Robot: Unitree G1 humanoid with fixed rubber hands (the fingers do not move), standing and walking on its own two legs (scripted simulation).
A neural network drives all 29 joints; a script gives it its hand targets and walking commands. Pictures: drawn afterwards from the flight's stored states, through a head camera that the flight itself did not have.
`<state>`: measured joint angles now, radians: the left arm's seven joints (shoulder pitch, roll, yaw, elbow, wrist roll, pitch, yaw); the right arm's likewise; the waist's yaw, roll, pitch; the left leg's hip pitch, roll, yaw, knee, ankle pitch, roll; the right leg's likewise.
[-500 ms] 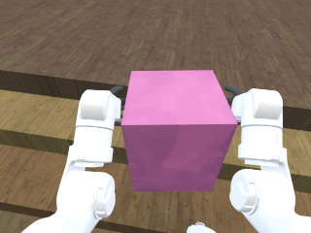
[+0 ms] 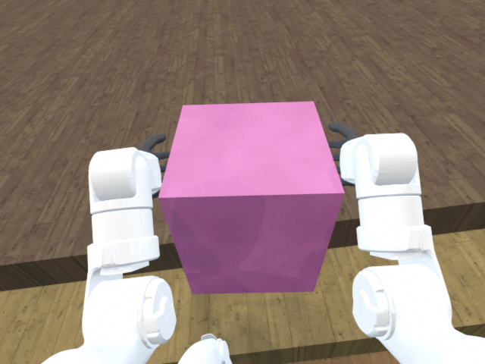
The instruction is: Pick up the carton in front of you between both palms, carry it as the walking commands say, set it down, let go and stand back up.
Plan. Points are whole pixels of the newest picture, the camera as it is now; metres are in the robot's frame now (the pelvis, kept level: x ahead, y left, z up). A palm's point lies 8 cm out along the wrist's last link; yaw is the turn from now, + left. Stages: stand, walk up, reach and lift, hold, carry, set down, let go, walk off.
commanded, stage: carry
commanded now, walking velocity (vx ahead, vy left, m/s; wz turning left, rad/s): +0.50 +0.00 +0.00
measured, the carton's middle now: (250, 201) +0.37 -0.02 +0.11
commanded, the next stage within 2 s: none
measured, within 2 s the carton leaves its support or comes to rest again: neither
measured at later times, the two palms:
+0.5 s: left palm (142, 10) +0.64 +0.13 +0.34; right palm out of the picture +0.64 -0.17 +0.37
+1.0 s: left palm out of the picture +0.89 +0.11 +0.51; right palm out of the picture +0.91 -0.19 +0.49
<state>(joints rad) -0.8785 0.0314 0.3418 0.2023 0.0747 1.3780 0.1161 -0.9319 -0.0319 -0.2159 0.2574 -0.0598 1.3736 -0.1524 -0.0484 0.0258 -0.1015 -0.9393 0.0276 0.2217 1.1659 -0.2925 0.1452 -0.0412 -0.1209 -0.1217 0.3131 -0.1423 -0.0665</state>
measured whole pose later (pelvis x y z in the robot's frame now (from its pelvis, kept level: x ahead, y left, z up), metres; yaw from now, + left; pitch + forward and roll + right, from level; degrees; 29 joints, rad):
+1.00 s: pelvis +0.53 -0.04 +0.30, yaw +0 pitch +2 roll +3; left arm -0.87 0.01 0.27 0.12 0.04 1.37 0.14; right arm -0.91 -0.05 -0.26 0.14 -0.08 1.38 -0.11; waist 0.05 0.04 -0.07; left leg -1.32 0.10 0.10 1.96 -0.40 0.12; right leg -0.15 -0.06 -0.09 0.41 -0.31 -0.05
